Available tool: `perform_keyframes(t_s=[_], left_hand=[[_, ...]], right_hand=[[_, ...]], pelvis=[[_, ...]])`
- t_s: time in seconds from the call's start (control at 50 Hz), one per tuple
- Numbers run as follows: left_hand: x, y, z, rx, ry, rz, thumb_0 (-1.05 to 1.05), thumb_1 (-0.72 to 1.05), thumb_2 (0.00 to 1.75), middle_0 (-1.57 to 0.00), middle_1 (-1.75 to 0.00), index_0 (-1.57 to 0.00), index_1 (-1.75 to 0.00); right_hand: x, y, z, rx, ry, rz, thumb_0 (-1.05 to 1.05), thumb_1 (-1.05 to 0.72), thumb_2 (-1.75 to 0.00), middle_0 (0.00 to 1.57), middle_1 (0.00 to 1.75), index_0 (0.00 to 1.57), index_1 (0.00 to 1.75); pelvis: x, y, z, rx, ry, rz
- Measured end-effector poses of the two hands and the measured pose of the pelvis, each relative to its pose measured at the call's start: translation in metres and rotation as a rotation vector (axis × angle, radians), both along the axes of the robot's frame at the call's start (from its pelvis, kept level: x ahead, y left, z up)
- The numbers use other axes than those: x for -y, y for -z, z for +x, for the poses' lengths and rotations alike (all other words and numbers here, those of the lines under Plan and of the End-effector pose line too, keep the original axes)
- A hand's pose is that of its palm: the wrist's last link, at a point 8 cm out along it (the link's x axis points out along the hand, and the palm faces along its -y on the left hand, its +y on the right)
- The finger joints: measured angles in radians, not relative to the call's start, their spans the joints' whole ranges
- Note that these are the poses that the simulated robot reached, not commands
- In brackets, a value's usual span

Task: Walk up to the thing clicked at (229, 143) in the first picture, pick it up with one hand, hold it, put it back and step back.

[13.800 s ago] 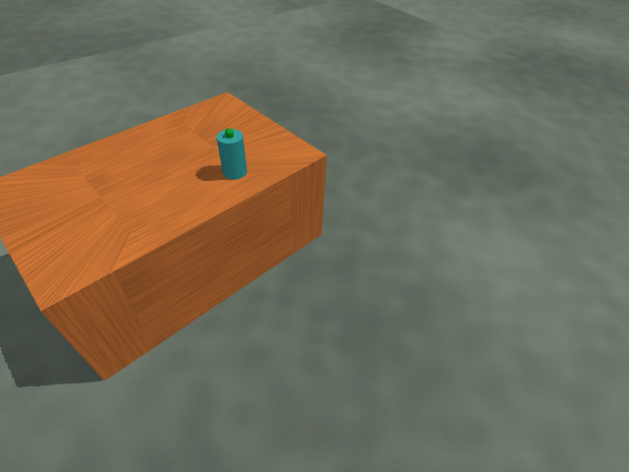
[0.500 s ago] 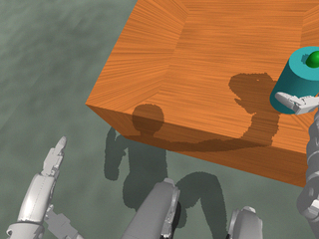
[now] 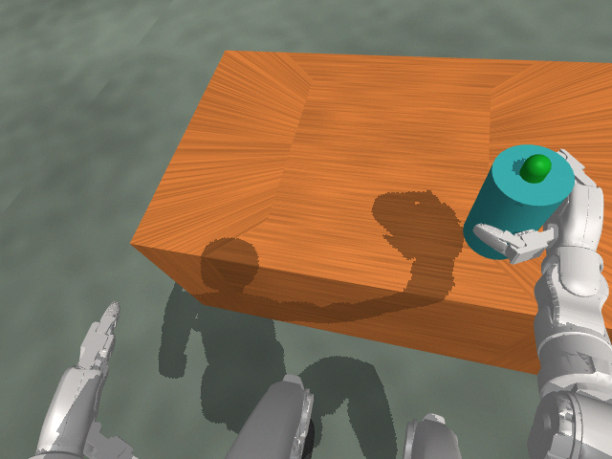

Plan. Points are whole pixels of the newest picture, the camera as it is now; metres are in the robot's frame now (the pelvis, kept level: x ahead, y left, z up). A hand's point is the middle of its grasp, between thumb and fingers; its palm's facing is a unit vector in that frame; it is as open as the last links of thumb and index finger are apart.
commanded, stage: lift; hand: right
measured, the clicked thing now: (513, 202) +0.48 -0.16 +0.02
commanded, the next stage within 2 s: hold in 1.10 s
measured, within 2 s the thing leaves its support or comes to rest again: neither
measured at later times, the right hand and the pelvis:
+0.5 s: hand (553, 233) +0.41 -0.17 +0.08, palm faces +0.11 +0.99 -0.02, open 11.3 cm; pelvis +0.01 +0.00 +0.05, yaw -1 degrees
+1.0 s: hand (572, 245) +0.37 -0.17 +0.11, palm faces +0.12 +0.99 -0.03, open 11.3 cm; pelvis +0.02 +0.00 +0.08, yaw -1 degrees
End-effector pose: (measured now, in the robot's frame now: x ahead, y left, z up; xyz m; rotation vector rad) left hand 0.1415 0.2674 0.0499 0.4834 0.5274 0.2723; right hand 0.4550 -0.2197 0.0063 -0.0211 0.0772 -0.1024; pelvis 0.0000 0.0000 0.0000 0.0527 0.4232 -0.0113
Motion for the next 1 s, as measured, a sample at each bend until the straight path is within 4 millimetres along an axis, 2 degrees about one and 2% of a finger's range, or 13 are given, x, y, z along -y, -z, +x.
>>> perform_keyframes(t_s=[0.22, 0.42, 0.56, 0.74, 1.0], left_hand=[[0.006, -0.01, 0.016, 0.006, 0.006, -0.076, -0.01, -0.55, 0.07, -0.05, -0.04, -0.04, -0.05], [0.01, -0.009, 0.018, -0.019, -0.007, -0.129, -0.01, -0.55, 0.07, -0.05, -0.04, -0.04, -0.05], [0.003, -0.011, 0.016, -0.029, -0.038, -0.135, -0.01, -0.55, 0.06, -0.05, -0.04, -0.04, -0.04], [0.011, -0.013, 0.02, -0.02, -0.03, -0.174, -0.01, -0.55, 0.06, -0.05, -0.04, -0.04, -0.04], [0.008, -0.014, 0.024, -0.021, -0.048, -0.186, -0.01, -0.55, 0.06, -0.05, -0.04, -0.04, -0.05]], right_hand=[[0.005, -0.039, -0.04, 0.013, 0.011, -0.002, -0.01, 0.58, -1.03, 0.64, 1.02, 0.69, 1.06], [0.005, -0.063, -0.068, 0.027, 0.011, -0.005, -0.01, 0.58, -1.03, 0.64, 1.01, 0.69, 1.05], [0.003, -0.079, -0.082, 0.039, 0.009, -0.004, -0.01, 0.59, -1.03, 0.64, 1.01, 0.69, 1.05], [0.002, -0.092, -0.097, 0.04, 0.011, -0.002, -0.01, 0.59, -1.03, 0.64, 1.01, 0.7, 1.05], [0.003, -0.108, -0.109, 0.047, 0.015, -0.006, -0.01, 0.58, -1.03, 0.64, 1.01, 0.69, 1.05]], pelvis=[[0.001, -0.03, 0.012, 0.075, 0.008, -0.016], [0.002, -0.046, 0.014, 0.134, 0.01, -0.026], [0.004, -0.056, 0.015, 0.169, 0.007, -0.03], [0.003, -0.066, 0.017, 0.206, 0.007, -0.036], [0.003, -0.076, 0.021, 0.239, 0.009, -0.04]])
